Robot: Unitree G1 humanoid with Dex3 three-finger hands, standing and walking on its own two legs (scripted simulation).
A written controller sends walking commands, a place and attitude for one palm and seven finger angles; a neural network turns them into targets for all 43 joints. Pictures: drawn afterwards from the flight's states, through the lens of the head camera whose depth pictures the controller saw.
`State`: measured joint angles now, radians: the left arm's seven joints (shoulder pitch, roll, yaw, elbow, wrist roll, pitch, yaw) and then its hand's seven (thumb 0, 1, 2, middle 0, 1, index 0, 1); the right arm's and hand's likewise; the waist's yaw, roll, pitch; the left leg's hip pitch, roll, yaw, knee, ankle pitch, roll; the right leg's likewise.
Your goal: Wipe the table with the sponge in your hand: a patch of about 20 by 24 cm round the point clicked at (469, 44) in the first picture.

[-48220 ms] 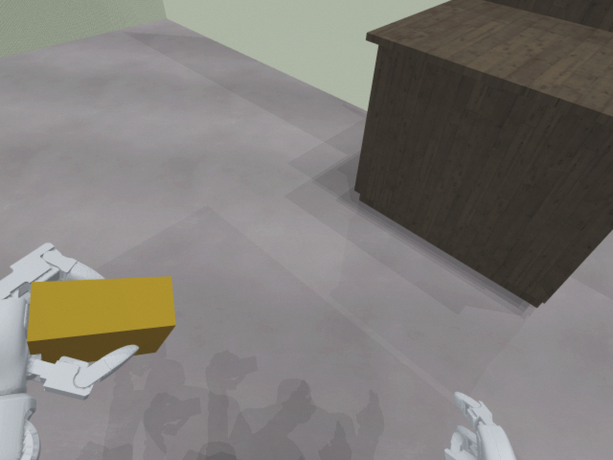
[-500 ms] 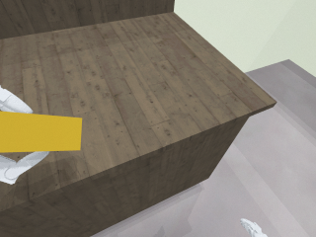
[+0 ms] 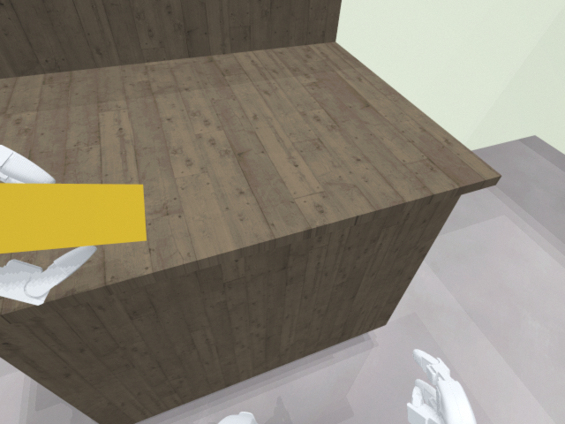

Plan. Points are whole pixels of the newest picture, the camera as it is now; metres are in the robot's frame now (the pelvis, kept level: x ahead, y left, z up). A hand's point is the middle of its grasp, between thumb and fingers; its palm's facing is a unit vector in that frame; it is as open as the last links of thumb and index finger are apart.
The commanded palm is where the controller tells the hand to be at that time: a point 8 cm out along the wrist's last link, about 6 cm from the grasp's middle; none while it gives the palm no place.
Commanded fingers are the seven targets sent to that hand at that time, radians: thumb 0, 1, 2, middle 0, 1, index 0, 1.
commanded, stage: step back with the hand held close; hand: left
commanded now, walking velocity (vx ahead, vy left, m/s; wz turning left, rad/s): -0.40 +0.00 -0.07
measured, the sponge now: (86, 218) +0.24 +0.22 +0.24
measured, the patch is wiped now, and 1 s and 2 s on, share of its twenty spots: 1.00 1.00 1.00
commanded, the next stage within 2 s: stop stepping back and stand still in 0.34 s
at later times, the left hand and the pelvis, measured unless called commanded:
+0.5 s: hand out of the picture +0.07 +0.21 +0.25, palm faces +0.36 -0.84 -0.40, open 9.6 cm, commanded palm +0.02 +0.28 +0.27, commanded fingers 0.00 0.10 1.30 -1.20 -1.60 -1.20 -1.60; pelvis -0.15 +0.00 +0.00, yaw -1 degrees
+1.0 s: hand out of the picture -0.09 +0.22 +0.25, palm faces +0.41 -0.85 -0.32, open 9.6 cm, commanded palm -0.13 +0.27 +0.27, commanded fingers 0.00 0.10 1.30 -1.20 -1.60 -1.20 -1.60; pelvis -0.29 -0.01 +0.00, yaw +0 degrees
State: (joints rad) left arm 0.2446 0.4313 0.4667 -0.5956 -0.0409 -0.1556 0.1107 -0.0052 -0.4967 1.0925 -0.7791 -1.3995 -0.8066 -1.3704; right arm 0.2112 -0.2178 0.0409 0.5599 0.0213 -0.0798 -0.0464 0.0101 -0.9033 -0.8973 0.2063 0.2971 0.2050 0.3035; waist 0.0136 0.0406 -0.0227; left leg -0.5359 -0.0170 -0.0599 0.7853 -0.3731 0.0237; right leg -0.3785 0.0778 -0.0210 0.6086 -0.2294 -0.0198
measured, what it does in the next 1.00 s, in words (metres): walks backwards: left foot, then right foot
